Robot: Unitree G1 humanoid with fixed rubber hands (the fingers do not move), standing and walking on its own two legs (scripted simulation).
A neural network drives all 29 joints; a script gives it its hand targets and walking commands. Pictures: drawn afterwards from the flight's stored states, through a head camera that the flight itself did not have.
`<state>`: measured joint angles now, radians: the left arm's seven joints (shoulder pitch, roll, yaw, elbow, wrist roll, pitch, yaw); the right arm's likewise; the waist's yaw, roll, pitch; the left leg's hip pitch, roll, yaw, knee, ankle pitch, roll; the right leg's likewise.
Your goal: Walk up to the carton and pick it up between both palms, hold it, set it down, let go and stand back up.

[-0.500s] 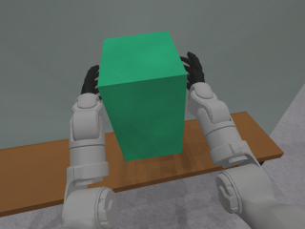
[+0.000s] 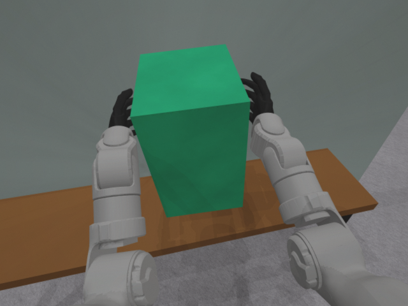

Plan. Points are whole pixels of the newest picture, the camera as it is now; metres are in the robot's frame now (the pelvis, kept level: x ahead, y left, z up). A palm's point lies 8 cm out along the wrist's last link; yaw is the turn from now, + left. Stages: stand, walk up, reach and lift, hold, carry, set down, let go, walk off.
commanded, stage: hold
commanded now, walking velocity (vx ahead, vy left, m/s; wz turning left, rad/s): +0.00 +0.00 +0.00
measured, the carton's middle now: (194, 135) +0.40 +0.01 +0.17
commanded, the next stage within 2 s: none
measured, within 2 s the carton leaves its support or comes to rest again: neither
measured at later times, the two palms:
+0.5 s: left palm (120, 134) +0.36 +0.14 +0.21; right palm (259, 116) +0.37 -0.12 +0.22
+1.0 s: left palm (121, 134) +0.36 +0.14 +0.20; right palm (259, 117) +0.38 -0.12 +0.22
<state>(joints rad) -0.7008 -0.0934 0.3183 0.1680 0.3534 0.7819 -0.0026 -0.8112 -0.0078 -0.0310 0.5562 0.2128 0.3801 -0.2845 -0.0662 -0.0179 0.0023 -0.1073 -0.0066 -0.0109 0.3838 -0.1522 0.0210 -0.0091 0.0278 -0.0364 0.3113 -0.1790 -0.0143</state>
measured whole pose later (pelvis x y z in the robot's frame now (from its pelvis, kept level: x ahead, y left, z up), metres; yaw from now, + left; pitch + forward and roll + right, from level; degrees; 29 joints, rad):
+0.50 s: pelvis +0.00 +0.00 +0.00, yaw +0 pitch -7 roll -1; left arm -0.70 -0.09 0.31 0.18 0.34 0.77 0.01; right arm -0.82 0.00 -0.04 0.58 0.20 0.37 -0.28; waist -0.06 -0.02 0.00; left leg -0.12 0.00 -0.02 0.39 -0.15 0.02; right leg -0.02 0.03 -0.04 0.32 -0.17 -0.02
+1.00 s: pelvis +0.00 +0.00 +0.00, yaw +0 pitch -7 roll -1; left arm -0.66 -0.10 0.30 0.12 0.35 0.79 0.00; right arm -0.79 -0.02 0.00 0.54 0.24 0.37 -0.29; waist -0.07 -0.02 0.01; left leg -0.10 0.00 -0.01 0.39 -0.16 0.02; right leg 0.00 0.03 -0.04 0.30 -0.18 -0.02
